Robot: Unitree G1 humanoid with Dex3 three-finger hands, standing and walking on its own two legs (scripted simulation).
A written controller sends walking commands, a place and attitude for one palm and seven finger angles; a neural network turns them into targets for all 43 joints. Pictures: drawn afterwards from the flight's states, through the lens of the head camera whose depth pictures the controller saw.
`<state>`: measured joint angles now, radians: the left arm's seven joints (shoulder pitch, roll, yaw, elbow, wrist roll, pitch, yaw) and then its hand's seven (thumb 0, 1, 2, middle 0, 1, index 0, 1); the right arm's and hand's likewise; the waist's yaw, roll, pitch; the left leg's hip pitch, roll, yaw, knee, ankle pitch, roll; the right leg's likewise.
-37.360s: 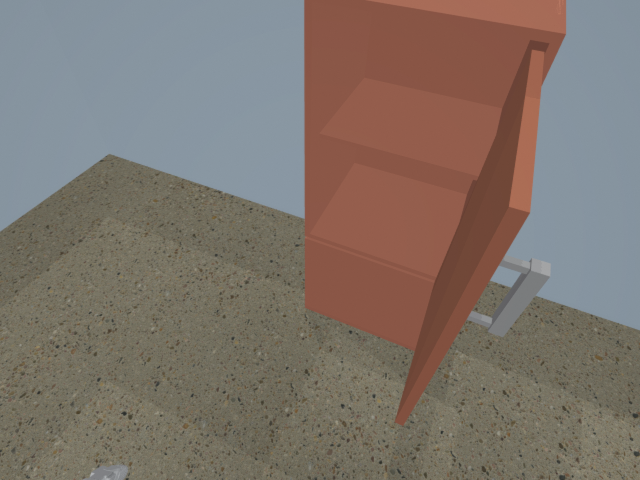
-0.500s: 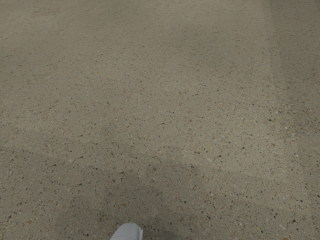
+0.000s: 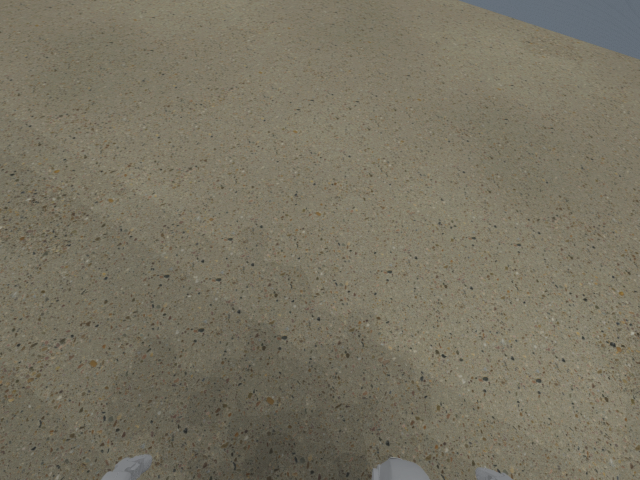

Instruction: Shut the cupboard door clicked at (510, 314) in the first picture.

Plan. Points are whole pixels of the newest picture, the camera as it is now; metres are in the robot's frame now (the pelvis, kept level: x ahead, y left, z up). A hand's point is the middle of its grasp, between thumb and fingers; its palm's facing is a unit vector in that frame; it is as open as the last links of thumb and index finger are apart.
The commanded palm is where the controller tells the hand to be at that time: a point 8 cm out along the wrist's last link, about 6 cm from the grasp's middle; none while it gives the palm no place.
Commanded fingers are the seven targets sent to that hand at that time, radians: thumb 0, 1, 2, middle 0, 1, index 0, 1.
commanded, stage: walk to a spot facing it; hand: left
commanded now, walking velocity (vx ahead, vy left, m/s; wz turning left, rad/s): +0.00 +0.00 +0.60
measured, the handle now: out of the picture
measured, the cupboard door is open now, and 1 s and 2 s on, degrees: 57 57 57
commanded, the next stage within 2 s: turn to face it in 1.30 s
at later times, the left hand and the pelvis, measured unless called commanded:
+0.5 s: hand out of the picture +0.04 +0.16 -0.16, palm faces +0.31 -0.92 -0.24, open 7.4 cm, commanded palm none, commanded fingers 0.00 0.90 0.90 -0.20 -0.30 -0.20 -0.30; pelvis +0.01 -0.05 +0.00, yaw +20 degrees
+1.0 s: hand out of the picture +0.00 +0.22 -0.15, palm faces +0.57 -0.77 -0.26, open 7.4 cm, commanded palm none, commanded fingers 0.00 0.90 0.90 -0.20 -0.30 -0.20 -0.30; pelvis +0.04 -0.02 +0.00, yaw +36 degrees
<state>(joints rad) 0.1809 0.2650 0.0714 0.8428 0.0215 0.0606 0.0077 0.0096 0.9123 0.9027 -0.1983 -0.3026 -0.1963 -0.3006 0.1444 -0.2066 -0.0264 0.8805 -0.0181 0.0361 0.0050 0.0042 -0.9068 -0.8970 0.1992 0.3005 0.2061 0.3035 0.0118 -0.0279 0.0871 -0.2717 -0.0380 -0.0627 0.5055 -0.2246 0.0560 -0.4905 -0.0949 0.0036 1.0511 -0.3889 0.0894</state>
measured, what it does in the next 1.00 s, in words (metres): steps on the spot, turning left: right foot, then left foot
